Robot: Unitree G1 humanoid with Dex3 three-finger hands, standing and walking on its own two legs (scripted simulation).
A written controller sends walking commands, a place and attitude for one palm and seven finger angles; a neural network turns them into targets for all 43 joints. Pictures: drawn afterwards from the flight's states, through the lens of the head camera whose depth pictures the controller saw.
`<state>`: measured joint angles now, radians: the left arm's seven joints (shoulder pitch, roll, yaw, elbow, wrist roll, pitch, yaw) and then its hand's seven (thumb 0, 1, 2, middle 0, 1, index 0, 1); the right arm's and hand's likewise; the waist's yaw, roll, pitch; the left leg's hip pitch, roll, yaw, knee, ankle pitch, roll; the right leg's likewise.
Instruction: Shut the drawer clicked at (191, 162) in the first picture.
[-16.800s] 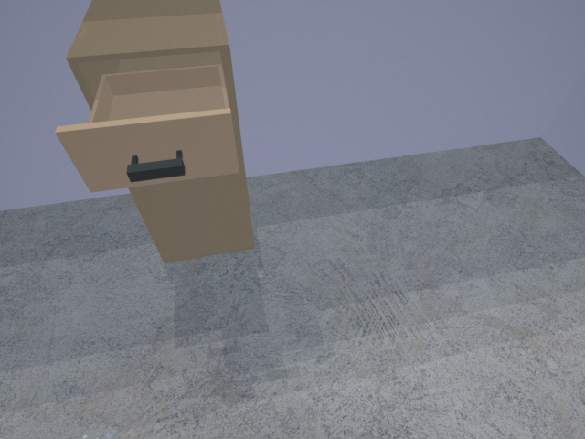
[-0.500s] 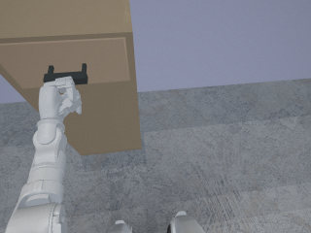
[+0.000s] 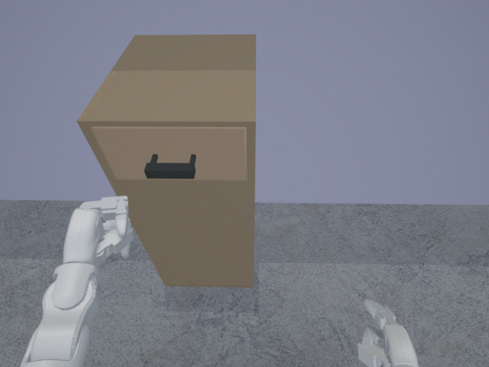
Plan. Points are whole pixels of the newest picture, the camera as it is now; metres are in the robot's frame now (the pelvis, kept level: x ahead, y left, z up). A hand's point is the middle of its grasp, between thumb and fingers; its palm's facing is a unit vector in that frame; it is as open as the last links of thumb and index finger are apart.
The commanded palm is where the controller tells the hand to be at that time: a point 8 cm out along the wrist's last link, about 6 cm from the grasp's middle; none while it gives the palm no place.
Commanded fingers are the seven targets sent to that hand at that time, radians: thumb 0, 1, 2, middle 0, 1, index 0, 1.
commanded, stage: draw the hand back to the body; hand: left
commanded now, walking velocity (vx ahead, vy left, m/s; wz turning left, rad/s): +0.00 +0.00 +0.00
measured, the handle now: (172, 164) +0.53 +0.20 +0.00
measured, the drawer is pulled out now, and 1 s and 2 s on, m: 0.00 0.00 0.00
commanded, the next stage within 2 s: step back with the hand held close in 0.72 s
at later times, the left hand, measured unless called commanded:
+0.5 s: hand (45, 273) +0.19 +0.24 +0.17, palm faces +0.38 -0.84 -0.38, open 3.2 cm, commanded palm +0.13 +0.28 +0.19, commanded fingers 0.00 0.90 0.90 -1.40 -1.60 -1.40 -1.60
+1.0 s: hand (17, 282) +0.17 +0.25 +0.19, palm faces +0.42 -0.80 -0.43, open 3.2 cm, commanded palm +0.11 +0.28 +0.19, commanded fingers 0.00 0.90 0.90 -1.40 -1.60 -1.40 -1.60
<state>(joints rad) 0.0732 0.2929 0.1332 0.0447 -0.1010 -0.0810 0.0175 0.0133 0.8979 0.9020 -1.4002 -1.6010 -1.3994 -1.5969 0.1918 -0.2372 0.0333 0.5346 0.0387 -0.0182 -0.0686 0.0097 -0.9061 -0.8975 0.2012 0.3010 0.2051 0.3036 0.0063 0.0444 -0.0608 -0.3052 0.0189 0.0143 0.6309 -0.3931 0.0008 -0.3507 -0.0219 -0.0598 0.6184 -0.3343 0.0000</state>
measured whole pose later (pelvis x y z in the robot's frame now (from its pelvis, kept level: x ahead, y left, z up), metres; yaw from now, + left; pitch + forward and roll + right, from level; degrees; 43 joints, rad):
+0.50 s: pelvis +0.00 +0.00 +0.01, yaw +0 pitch -4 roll -1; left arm 0.48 0.32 0.26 -0.41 -0.07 -0.08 0.10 0.01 0.89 0.90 -1.40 -1.60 -1.40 -1.60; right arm 0.22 -0.23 0.03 0.61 0.01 -0.11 -0.05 0.01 -0.90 -0.90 0.20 0.30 0.21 0.30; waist 0.05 0.08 -0.01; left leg -0.07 0.02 0.02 0.45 -0.31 0.00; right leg -0.12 -0.02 -0.06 0.44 -0.26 0.00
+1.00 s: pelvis -0.02 +0.00 +0.02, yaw +0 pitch -2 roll -1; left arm 0.53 0.34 0.36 -0.46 -0.05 -0.19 0.11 0.01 0.89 0.90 -1.41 -1.60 -1.40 -1.60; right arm 0.20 -0.23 0.01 0.59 0.00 -0.10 -0.05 0.01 -0.90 -0.90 0.20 0.30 0.21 0.30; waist 0.02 0.07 0.01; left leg -0.15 0.03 0.01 0.48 -0.29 0.00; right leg -0.17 -0.01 -0.07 0.42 -0.21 0.00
